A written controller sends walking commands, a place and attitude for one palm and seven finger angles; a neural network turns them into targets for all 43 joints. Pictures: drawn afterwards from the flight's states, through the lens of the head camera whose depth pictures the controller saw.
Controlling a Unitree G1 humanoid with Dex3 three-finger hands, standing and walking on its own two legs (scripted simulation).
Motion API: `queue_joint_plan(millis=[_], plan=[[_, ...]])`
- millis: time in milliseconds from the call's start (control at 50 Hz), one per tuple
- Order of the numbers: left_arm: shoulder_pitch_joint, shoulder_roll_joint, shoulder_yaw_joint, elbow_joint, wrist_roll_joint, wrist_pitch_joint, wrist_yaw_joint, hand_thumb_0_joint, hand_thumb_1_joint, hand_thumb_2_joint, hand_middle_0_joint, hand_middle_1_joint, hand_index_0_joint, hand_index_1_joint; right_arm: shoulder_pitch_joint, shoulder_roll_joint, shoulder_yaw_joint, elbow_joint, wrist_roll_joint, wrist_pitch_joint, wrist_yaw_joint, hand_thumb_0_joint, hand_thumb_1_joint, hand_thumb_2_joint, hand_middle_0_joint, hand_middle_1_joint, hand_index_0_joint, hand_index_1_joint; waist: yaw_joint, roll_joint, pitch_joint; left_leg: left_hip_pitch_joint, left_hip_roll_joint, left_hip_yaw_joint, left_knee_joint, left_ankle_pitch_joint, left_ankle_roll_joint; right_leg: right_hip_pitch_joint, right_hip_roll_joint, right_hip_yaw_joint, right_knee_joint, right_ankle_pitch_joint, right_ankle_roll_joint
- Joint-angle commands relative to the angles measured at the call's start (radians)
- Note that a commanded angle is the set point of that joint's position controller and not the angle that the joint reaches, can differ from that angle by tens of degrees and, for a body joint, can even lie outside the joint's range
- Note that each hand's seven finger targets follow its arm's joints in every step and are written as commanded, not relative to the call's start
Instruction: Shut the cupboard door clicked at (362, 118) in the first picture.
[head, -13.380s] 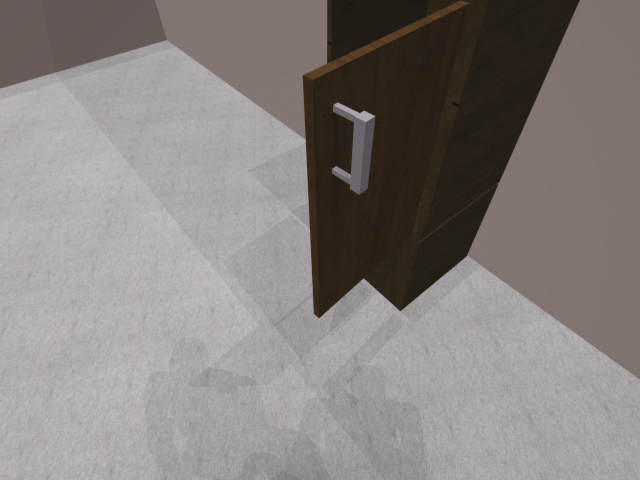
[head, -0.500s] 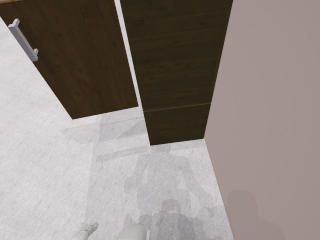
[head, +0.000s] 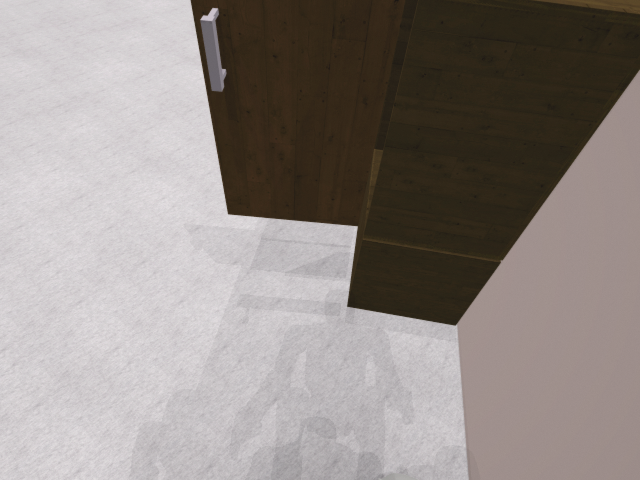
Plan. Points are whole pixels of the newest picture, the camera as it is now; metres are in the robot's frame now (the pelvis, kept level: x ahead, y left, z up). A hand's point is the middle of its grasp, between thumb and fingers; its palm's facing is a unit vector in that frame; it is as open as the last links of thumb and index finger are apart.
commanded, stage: take the last steps up to it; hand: left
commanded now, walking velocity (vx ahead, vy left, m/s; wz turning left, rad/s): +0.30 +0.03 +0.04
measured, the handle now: (215, 50) +0.77 +0.29 +0.13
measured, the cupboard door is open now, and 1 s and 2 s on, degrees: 95 95 95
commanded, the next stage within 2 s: come to a stop and stand still in 0.68 s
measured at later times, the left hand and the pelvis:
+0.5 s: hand (248, 404) +0.25 +0.13 -0.17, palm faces +0.04 -0.98 -0.17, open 7.4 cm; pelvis +0.15 -0.03 -0.01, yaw +2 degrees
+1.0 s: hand (210, 398) +0.25 +0.20 -0.19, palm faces +0.10 -0.98 -0.15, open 7.4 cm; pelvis +0.28 +0.04 +0.00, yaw +1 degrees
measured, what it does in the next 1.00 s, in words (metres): walks ahead: right foot, then left foot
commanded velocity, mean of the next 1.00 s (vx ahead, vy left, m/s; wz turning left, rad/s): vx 0.10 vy -0.02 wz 0.03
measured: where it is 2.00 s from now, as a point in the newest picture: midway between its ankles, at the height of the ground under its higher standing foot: outside the picture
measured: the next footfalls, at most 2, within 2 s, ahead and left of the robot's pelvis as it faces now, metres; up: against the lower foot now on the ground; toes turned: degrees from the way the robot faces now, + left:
right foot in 0.38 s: +0.22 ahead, -0.12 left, +0.00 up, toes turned -7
left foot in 0.80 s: +0.35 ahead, +0.13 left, +0.00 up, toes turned +8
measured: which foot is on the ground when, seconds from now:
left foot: down 0.00-0.38, up 0.40-0.78, down 0.80-1.00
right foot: up 0.00-0.36, down 0.38-0.82, up 0.84-1.00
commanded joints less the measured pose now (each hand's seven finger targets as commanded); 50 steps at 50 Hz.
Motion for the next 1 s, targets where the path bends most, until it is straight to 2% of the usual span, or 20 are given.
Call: queue_joint_plan(millis=[0, 120, 240, 300, 320, 340, 360, 380, 420, 460, 520, 560, 680, 740, 760, 780, 800, 820, 900, 980], plan=[[-0.055, 0.043, 0.001, -0.075, -0.003, -0.049, -0.003, 0.000, 0.900, 0.900, -0.200, -0.300, -0.200, -0.300, 0.167, -0.145, -0.027, 0.015, 0.004, -0.028, -0.012, 0.000, -0.900, -0.900, 0.200, 0.300, 0.200, 0.300, -0.054, 0.117, 0.022, 0.125, 0.248, -0.190, -0.221, 0.426, 0.105, -0.203, -0.006, 0.028, 0.053, 0.112, 0.003], [-0.147, 0.011, -0.004, -0.113, -0.005, -0.050, -0.007, 0.000, 0.900, 0.900, -0.200, -0.300, -0.200, -0.300, 0.255, -0.119, -0.023, 0.060, -0.001, -0.040, -0.017, 0.000, -0.900, -0.900, 0.200, 0.300, 0.200, 0.300, -0.065, 0.117, 0.086, 0.127, 0.274, -0.185, -0.261, 0.393, 0.134, -0.244, -0.022, 0.020, -0.092, 0.160, 0.003], [-0.256, -0.020, -0.014, -0.153, -0.012, -0.066, -0.013, 0.000, 0.900, 0.900, -0.200, -0.300, -0.200, -0.300, 0.328, -0.121, -0.022, 0.116, -0.012, -0.040, -0.021, 0.000, -0.900, -0.900, 0.200, 0.300, 0.200, 0.300, -0.092, 0.128, 0.077, 0.132, 0.280, -0.163, -0.194, 0.502, 0.124, -0.095, 0.014, -0.022, -0.367, 0.124, -0.037], [-0.145, 0.006, -0.001, -0.120, -0.012, -0.075, -0.010, 0.000, 0.900, 0.900, -0.200, -0.300, -0.200, -0.300, 0.325, -0.121, -0.020, 0.135, -0.008, -0.036, -0.021, 0.000, -0.900, -0.900, 0.200, 0.300, 0.200, 0.300, -0.030, 0.080, 0.031, 0.041, 0.243, -0.129, -0.048, 0.627, 0.095, 0.177, 0.074, -0.051, -0.499, 0.129, -0.067], [0.002, 0.021, 0.009, -0.076, -0.010, -0.083, -0.005, 0.000, 0.900, 0.900, -0.200, -0.300, -0.200, -0.300, 0.303, -0.126, -0.022, 0.135, -0.003, -0.038, -0.019, 0.000, -0.900, -0.900, 0.200, 0.300, 0.200, 0.300, 0.039, 0.057, -0.022, -0.026, 0.200, -0.090, 0.097, 0.617, 0.062, 0.364, 0.082, -0.049, -0.561, 0.191, -0.077], [0.160, 0.086, 0.029, -0.029, -0.005, -0.094, 0.004, 0.000, 0.900, 0.900, -0.200, -0.300, -0.200, -0.300, 0.294, -0.107, -0.023, 0.121, 0.010, -0.043, -0.013, 0.000, -0.900, -0.900, 0.200, 0.300, 0.200, 0.300, 0.097, -0.031, -0.103, -0.206, 0.126, -0.043, 0.324, 0.447, 0.020, 0.610, -0.054, 0.119, -0.600, 0.182, -0.130], [0.246, 0.169, 0.049, 0.001, -0.007, -0.094, 0.015, 0.000, 0.900, 0.900, -0.200, -0.300, -0.200, -0.300, 0.335, -0.061, -0.022, 0.096, 0.019, -0.046, -0.013, 0.000, -0.900, -0.900, 0.200, 0.300, 0.200, 0.300, 0.091, -0.247, -0.191, -0.446, -0.027, 0.008, 0.649, -0.187, -0.035, 0.779, -0.349, 0.547, -0.731, 0.267, -0.255], [0.219, 0.161, 0.046, -0.004, -0.025, -0.094, 0.019, 0.000, 0.900, 0.900, -0.200, -0.300, -0.200, -0.300, 0.271, -0.099, -0.031, 0.094, 0.015, -0.036, -0.009, 0.000, -0.900, -0.900, 0.200, 0.300, 0.200, 0.300, 0.088, -0.129, -0.127, -0.482, 0.027, -0.072, 0.828, -0.254, -0.030, 0.638, -0.390, 0.585, -0.828, 0.195, -0.289], [0.026, 0.068, 0.023, -0.051, -0.023, -0.092, 0.028, 0.000, 0.900, 0.900, -0.200, -0.300, -0.200, -0.300, 0.195, -0.046, -0.037, 0.087, 0.006, -0.019, 0.003, 0.000, -0.900, -0.900, 0.200, 0.300, 0.200, 0.300, 0.012, -0.042, 0.058, -0.480, 0.110, -0.108, 0.835, -0.082, -0.034, 0.330, -0.311, 0.422, -0.907, 0.002, -0.222], [-0.035, -0.008, -0.001, -0.059, -0.020, -0.107, 0.026, 0.000, 0.900, 0.900, -0.200, -0.300, -0.200, -0.300, 0.238, -0.002, -0.029, 0.105, -0.007, 0.004, 0.009, 0.000, -0.900, -0.900, 0.200, 0.300, 0.200, 0.300, -0.051, -0.071, 0.066, -0.404, 0.138, -0.096, 0.771, 0.013, -0.057, 0.184, -0.238, 0.234, -0.942, 0.089, -0.168], [-0.034, -0.014, -0.002, -0.042, -0.014, -0.122, 0.029, 0.000, 0.900, 0.900, -0.200, -0.300, -0.200, -0.300, 0.272, 0.023, -0.032, 0.119, -0.009, 0.019, 0.015, 0.000, -0.900, -0.900, 0.200, 0.300, 0.200, 0.300, -0.086, -0.041, 0.012, -0.353, 0.139, -0.051, 0.624, 0.045, -0.089, 0.179, -0.192, 0.101, -0.937, 0.244, -0.164], [-0.019, -0.013, 0.005, -0.039, -0.010, -0.126, 0.025, 0.000, 0.900, 0.900, -0.200, -0.300, -0.200, -0.300, 0.231, 0.033, -0.032, 0.103, -0.009, 0.020, 0.019, 0.000, -0.900, -0.900, 0.200, 0.300, 0.200, 0.300, -0.076, -0.048, -0.003, -0.353, 0.136, -0.025, 0.504, 0.063, -0.103, 0.219, -0.177, 0.058, -0.925, 0.329, -0.166], [0.033, 0.046, 0.007, 0.018, -0.006, -0.120, 0.020, 0.000, 0.900, 0.900, -0.200, -0.300, -0.200, -0.300, 0.055, 0.011, -0.026, 0.047, -0.003, -0.010, 0.027, 0.000, -0.900, -0.900, 0.200, 0.300, 0.200, 0.300, -0.021, -0.118, -0.011, -0.323, 0.093, 0.020, 0.227, 0.060, -0.111, 0.355, -0.199, 0.052, -0.836, 0.519, -0.163], [0.024, 0.051, 0.006, 0.033, -0.009, -0.106, 0.024, 0.000, 0.900, 0.900, -0.200, -0.300, -0.200, -0.300, 0.087, -0.019, -0.027, 0.059, -0.005, -0.025, 0.024, 0.000, -0.900, -0.900, 0.200, 0.300, 0.200, 0.300, -0.055, -0.111, -0.009, -0.130, 0.055, 0.052, 0.051, 0.154, -0.103, 0.284, -0.164, 0.019, -0.740, 0.453, -0.117], [0.032, 0.034, 0.001, 0.037, -0.010, -0.101, 0.025, 0.000, 0.900, 0.900, -0.200, -0.300, -0.200, -0.300, 0.144, -0.053, -0.030, 0.080, -0.007, -0.034, 0.020, 0.000, -0.900, -0.900, 0.200, 0.300, 0.200, 0.300, -0.082, -0.031, -0.045, -0.006, 0.067, 0.033, -0.012, 0.220, -0.094, 0.243, -0.123, -0.005, -0.627, 0.434, -0.093], [0.067, -0.001, -0.011, 0.035, -0.016, -0.096, 0.027, 0.000, 0.900, 0.900, -0.200, -0.300, -0.200, -0.300, 0.216, -0.126, -0.042, 0.095, -0.014, -0.042, 0.010, 0.000, -0.900, -0.900, 0.200, 0.300, 0.200, 0.300, -0.102, 0.126, -0.122, 0.136, 0.216, -0.109, 0.003, 0.474, -0.045, 0.153, -0.029, -0.068, -0.463, 0.264, -0.046], [0.082, -0.041, -0.024, 0.032, -0.028, -0.088, 0.031, 0.000, 0.900, 0.900, -0.200, -0.300, -0.200, -0.300, 0.246, -0.174, -0.047, 0.095, -0.011, -0.033, -0.006, 0.000, -0.900, -0.900, 0.200, 0.300, 0.200, 0.300, -0.099, 0.295, -0.182, 0.169, 0.382, -0.265, -0.009, 0.821, 0.052, 0.104, 0.040, -0.080, -0.319, -0.130, -0.012], [0.086, -0.049, -0.030, 0.034, -0.027, -0.075, 0.043, 0.000, 0.900, 0.900, -0.200, -0.300, -0.200, -0.300, 0.201, -0.161, -0.034, 0.089, -0.009, -0.018, -0.021, 0.000, -0.900, -0.900, 0.200, 0.300, 0.200, 0.300, -0.081, 0.234, -0.163, 0.103, 0.419, -0.220, -0.026, 0.966, 0.103, 0.137, 0.027, -0.003, -0.262, -0.259, -0.010], [0.067, -0.012, -0.023, 0.059, -0.022, -0.024, 0.049, 0.000, 0.900, 0.900, -0.200, -0.300, -0.200, -0.300, 0.081, -0.141, -0.021, 0.072, 0.002, 0.004, -0.056, 0.000, -0.900, -0.900, 0.200, 0.300, 0.200, 0.300, -0.065, 0.196, -0.065, 0.010, 0.390, -0.164, -0.033, 1.077, 0.094, 0.129, 0.004, 0.058, -0.206, -0.163, 0.007], [0.041, 0.010, 0.012, 0.000, -0.010, 0.020, 0.042, 0.000, 0.900, 0.900, -0.200, -0.300, -0.200, -0.300, 0.093, -0.188, -0.053, 0.058, 0.002, 0.030, -0.068, 0.000, -0.900, -0.900, 0.200, 0.300, 0.200, 0.300, -0.070, 0.106, -0.113, 0.018, 0.444, -0.164, -0.048, 0.922, 0.130, 0.008, 0.039, 0.087, 0.026, -0.120, 0.014]])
